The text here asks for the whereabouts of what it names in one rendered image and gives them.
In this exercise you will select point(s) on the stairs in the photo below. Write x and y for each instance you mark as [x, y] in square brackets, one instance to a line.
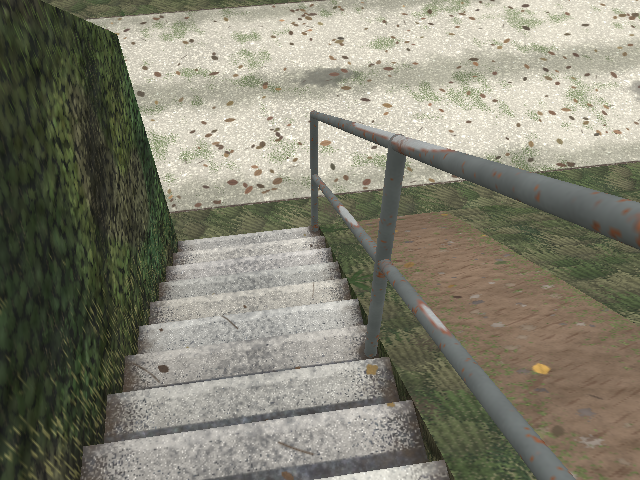
[252, 367]

